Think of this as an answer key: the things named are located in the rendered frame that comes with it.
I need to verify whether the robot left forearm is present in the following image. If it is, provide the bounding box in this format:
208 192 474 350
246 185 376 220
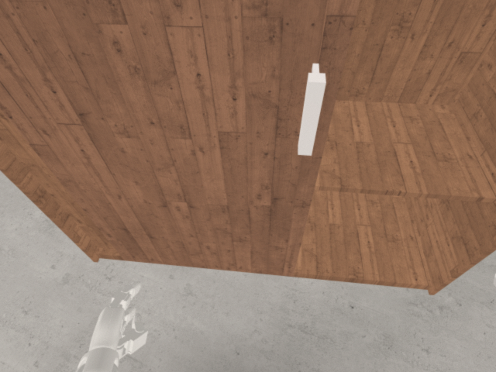
75 347 119 372

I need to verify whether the handle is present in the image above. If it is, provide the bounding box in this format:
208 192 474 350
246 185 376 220
298 64 326 156

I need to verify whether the left robot hand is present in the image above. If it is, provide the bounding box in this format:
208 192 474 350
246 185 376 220
88 281 148 359

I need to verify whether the wardrobe door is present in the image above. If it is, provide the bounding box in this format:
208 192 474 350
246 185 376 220
0 109 115 249
0 0 360 277

